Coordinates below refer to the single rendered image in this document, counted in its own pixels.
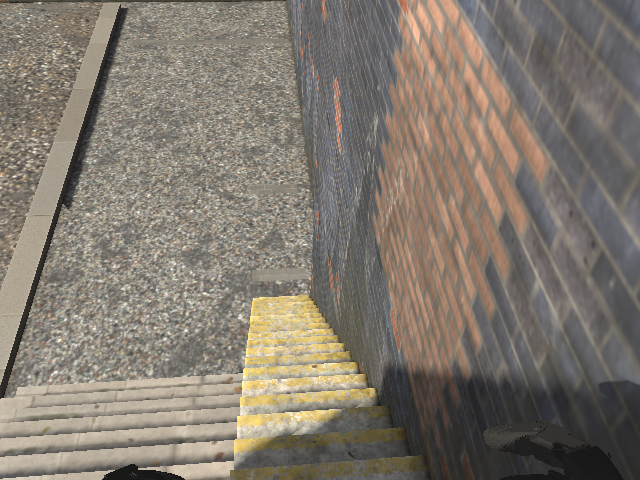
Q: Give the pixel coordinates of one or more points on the robot right hand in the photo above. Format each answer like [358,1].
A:
[554,446]

